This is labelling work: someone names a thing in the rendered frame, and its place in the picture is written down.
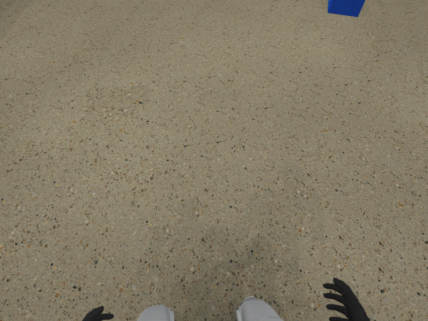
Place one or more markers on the robot right hand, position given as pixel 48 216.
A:
pixel 353 310

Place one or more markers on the robot right shin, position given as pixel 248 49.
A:
pixel 249 298

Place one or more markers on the robot right thigh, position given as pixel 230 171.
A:
pixel 256 310

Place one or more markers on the carton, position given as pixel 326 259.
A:
pixel 345 7

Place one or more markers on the robot left hand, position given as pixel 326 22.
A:
pixel 96 315

